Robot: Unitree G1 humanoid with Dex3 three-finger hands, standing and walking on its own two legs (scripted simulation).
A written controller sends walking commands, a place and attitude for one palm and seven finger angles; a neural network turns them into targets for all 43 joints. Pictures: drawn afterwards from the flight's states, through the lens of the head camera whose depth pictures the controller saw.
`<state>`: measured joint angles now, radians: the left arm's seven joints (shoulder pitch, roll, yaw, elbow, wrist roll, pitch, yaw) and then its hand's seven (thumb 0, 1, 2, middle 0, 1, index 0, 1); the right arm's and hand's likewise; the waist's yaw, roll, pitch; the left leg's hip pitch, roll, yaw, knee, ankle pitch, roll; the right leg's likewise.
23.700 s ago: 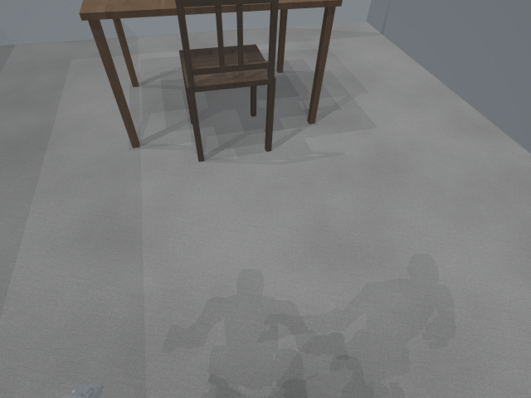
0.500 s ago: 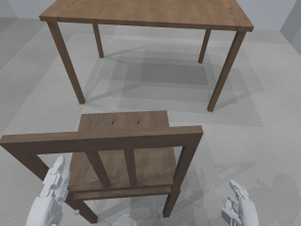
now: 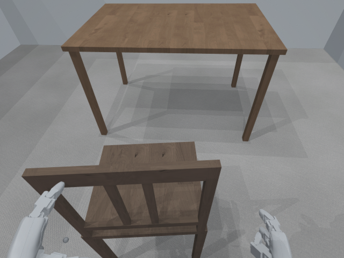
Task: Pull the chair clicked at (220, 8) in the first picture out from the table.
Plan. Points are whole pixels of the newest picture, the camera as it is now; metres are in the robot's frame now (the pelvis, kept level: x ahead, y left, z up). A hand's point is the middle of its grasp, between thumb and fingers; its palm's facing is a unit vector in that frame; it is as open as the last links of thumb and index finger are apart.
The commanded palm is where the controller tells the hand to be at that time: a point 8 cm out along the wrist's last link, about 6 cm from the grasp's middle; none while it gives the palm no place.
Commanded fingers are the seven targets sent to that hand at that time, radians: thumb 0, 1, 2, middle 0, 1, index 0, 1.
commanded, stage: draw the hand back to the body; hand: left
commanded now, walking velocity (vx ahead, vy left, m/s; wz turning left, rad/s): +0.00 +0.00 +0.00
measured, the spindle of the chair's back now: (119, 205) +0.27 +0.18 -0.07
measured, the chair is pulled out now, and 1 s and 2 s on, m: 0.65 0.63 0.63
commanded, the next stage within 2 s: step back with the hand held close in 0.84 s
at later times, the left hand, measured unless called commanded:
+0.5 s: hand (37, 156) +0.23 +0.25 +0.20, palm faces +0.48 -0.77 -0.42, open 8.9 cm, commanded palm +0.17 +0.29 +0.21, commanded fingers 0.00 0.90 0.90 -0.20 -0.30 -0.20 -0.30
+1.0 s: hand (42, 161) +0.23 +0.25 +0.19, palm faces +0.44 -0.80 -0.42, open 7.4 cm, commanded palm +0.17 +0.29 +0.21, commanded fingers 0.00 0.90 0.90 -0.20 -0.30 -0.20 -0.30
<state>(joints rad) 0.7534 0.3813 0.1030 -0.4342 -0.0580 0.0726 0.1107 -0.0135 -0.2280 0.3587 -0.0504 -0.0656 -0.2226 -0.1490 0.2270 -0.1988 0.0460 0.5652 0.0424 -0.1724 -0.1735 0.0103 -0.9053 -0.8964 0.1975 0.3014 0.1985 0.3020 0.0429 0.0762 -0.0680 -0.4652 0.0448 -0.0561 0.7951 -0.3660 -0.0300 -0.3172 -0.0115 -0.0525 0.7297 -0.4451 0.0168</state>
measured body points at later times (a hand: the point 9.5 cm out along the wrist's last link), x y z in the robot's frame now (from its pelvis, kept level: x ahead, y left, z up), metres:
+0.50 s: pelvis +0.03 -0.01 +0.03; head +0.01 -0.04 +0.47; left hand +0.20 +0.29 +0.22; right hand +0.24 -0.22 -0.05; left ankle +0.03 +0.13 -0.71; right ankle -0.04 -0.13 -0.71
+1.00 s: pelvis +0.03 -0.01 +0.03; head +0.01 -0.03 +0.48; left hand +0.20 +0.29 +0.21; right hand +0.21 -0.24 -0.06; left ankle +0.03 +0.13 -0.71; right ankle -0.04 -0.13 -0.71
